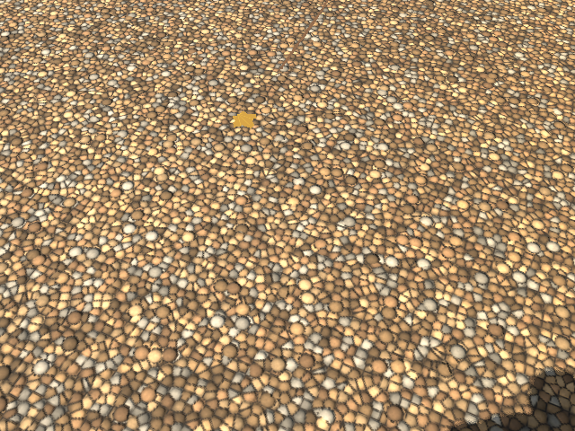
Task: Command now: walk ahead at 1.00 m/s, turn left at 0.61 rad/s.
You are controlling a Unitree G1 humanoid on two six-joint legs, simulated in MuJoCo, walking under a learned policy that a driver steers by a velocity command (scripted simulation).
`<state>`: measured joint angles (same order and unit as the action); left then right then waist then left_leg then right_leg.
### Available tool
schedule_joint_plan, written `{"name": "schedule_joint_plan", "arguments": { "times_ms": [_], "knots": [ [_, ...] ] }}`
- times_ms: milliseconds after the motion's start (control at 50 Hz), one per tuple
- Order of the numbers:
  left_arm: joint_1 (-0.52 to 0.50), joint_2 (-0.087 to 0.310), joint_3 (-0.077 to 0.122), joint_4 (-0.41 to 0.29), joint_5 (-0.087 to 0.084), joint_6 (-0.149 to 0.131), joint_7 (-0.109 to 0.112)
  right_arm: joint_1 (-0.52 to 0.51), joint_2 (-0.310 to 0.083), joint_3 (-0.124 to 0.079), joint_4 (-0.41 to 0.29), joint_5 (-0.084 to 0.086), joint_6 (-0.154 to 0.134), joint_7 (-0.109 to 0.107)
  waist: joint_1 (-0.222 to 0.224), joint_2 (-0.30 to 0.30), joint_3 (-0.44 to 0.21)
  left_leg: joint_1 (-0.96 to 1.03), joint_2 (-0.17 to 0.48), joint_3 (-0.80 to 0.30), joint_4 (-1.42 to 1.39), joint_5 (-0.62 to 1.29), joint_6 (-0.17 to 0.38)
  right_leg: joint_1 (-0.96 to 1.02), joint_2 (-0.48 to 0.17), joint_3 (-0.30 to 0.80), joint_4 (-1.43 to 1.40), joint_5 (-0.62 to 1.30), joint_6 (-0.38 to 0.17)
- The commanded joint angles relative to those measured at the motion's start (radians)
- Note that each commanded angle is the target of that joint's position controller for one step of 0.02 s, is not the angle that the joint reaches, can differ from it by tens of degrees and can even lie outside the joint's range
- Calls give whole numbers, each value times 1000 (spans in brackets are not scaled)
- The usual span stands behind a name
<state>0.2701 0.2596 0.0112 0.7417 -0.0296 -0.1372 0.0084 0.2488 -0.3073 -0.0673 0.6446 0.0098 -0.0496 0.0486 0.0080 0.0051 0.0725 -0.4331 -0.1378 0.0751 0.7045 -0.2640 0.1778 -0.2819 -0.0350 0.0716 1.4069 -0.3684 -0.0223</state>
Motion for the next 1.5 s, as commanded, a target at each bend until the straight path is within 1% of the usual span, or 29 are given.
{"name": "schedule_joint_plan", "arguments": {
  "times_ms": [20, 60, 160, 220, 280, 320, 340, 360, 380, 400, 440, 500, 560, 660, 800, 820, 840, 860, 880, 920, 1040, 1180, 1220, 1240, 1260, 1280, 1320, 1360, 1500],
  "knots": [
    [21, 140, 32, -98, 7, -14, 3, 20, -89, -22, -56, -23, -49, -10, 37, -98, -69, 299, 315, -638, -483, -163, 175, -415, -94, 73, -70, 82, 8],
    [25, 127, 33, -89, 19, 25, 1, 1, -48, -6, -31, -14, -49, -19, 66, -37, 1, 112, 260, -477, -509, -70, 150, -359, -137, 35, -168, 92, 43],
    [-249, 39, -7, -172, 49, 10, -18, 98, -72, -8, 29, 2, -62, -57, -56, -13, 49, -29, 157, -231, -544, 106, 87, -216, -84, -73, -653, 599, 79],
    [-346, 75, 6, -202, 11, 2, -30, 181, -104, -16, 75, 23, -66, -48, -114, 22, 59, 152, 223, -259, -567, 102, 72, -210, -46, -64, -849, 648, 62],
    [-346, 112, 29, -206, 32, -12, -49, 245, -96, -15, 133, 11, -25, -59, -103, 60, 44, 441, 271, -271, -424, 462, 12, -264, 12, -84, -964, 587, 8],
    [-119, 169, 62, -150, 34, -10, -46, 194, -141, -24, 126, -17, -2, -63, 37, 127, -122, 535, 263, -259, -161, 881, -48, -60, 72, -116, -935, 522, -40],
    [57, 194, 67, -115, 39, -2, -38, 133, -139, -22, 102, -26, 3, -62, 141, 126, -233, 415, 224, -232, 81, 853, -99, 189, 0, -82, -896, 670, -66],
    [156, 276, 74, -93, 75, 2, -37, 287, 0, 10, 92, -41, -4, -55, 71, -174, -454, 83, 89, -207, 529, 249, -167, 631, -271, 206, -736, 1021, -209],
    [241, 242, 74, -45, 66, 0, -60, 448, 41, 41, 153, 12, -15, -40, 80, -409, -689, -143, -42, -320, 844, -370, -204, 890, -440, 654, -874, 935, -363],
    [195, 190, 70, -73, 50, 15, -59, 343, -86, 12, 148, 34, -7, -42, 121, -225, -671, -179, 38, -354, 878, -333, -199, 822, -381, 576, -917, 701, -300],
    [-14, 117, 40, -88, 48, 26, -44, 58, -113, 7, 53, 24, 4, -57, 76, -16, -292, -220, 138, -232, 705, -246, -201, 408, -307, 278, -976, 834, -227],
    [-97, 105, 39, -62, 61, 19, -35, 118, -64, -5, 59, 21, 44, -67, -28, -79, -173, -76, 199, -190, 535, -205, -211, 98, -241, 81, -1073, 901, -210],
    [-155, 153, 60, -46, 49, 33, -15, 100, -39, -3, 24, 11, 72, -80, -53, -109, -156, -88, 229, -147, 380, -75, -235, 34, -262, -28, -1143, 891, -227],
    [-216, 163, 66, -39, 38, 74, 17, 13, -58, -19, -13, 6, 82, -52, -31, -99, -151, -11, 239, -97, 140, 214, -210, 51, -228, -196, -1169, 601, -181],
    [-222, 188, 88, -10, -3, 129, 9, -12, -95, -58, -70, 8, 100, -19, -35, -73, -98, 31, 186, 2, -116, 100, -119, 192, -273, -248, -942, 545, -97],
    [-188, 167, 87, 4, -2, 134, 7, 72, -130, -78, -49, 2, 94, -30, -65, -8, -129, 162, 155, -29, -206, 222, -75, 145, -214, -282, -772, 556, -45],
    [-172, 148, 82, -23, 29, 132, 3, 133, -275, -119, -54, -2, 87, -55, -65, 260, -134, 324, 309, -337, -278, 760, 32, -78, -77, -329, -453, 238, 50],
    [-195, 107, 64, -76, 59, 130, 1, 101, -312, -115, -88, -31, 73, -59, -21, 371, -251, 490, 459, -704, -320, 696, 243, -371, 98, -170, -180, -302, 103],
    [-229, 136, 68, -65, 52, 122, -7, 76, -256, -99, -105, -27, 50, -45, -54, 197, -322, 487, 465, -693, -350, 582, 222, -398, 70, 12, -114, -288, 77],
    [-267, 133, 71, -58, 35, 115, 1, -2, -203, -86, -113, 9, 36, -50, -16, 35, -233, 391, 373, -541, -351, 428, 111, -409, 33, 35, -199, -136, 49],
    [-276, 102, 67, -44, 26, 124, 3, -57, -183, -85, -151, 3, 75, -98, 2, 90, -245, 284, 269, -499, -335, 390, 49, -255, 94, 41, -537, 5, 94],
    [-240, 126, 83, -37, 20, 120, -11, -93, -180, -88, -176, 5, 100, -92, -15, 175, -211, 203, 227, -633, -321, 180, 2, -105, 114, 65, -784, 51, 75],
    [-128, 144, 97, -7, 10, 114, -17, -138, -169, -80, -188, 20, 105, -90, 42, 152, -225, 36, 169, -628, -317, -231, -36, 116, 82, 44, -957, 140, 37],
    [-52, 188, 116, 7, 11, 117, -10, -109, -134, -66, -182, 20, 105, -87, 63, 49, -229, -142, 93, -539, -173, -433, -85, 286, -43, 131, -1041, 21, -9],
    [5, 264, 127, 5, 27, 119, -5, -91, -67, -45, -194, 23, 100, -84, 54, -186, -213, -351, -35, -321, 116, -416, -119, 366, -268, 441, -1165, -325, -97],
    [-76, 294, 131, -17, 68, 96, -10, -115, -104, -46, -232, 24, 74, -75, 11, -299, -101, -483, 60, -291, 282, -229, -132, 254, -377, 674, -1267, -483, -170],
    [-185, 198, 108, -66, 36, 79, 17, -90, -187, -67, -184, -1, 64, -65, -13, -200, -63, -462, 141, -223, 441, -61, -168, 198, -295, 453, -1251, -380, -109],
    [-134, 180, 95, -65, 19, 76, 28, -63, -145, -55, -167, -7, 61, -55, 3, -135, -67, -463, 163, -161, 595, 3, -190, 201, -231, 283, -1233, -263, -65],
    [45, 206, 89, -40, 58, 54, 15, -135, -92, -24, -212, 30, 53, -47, 68, -133, 5, -577, 253, -149, 622, 132, -241, 248, -256, 61, -1267, -152, -98]
  ]
}}
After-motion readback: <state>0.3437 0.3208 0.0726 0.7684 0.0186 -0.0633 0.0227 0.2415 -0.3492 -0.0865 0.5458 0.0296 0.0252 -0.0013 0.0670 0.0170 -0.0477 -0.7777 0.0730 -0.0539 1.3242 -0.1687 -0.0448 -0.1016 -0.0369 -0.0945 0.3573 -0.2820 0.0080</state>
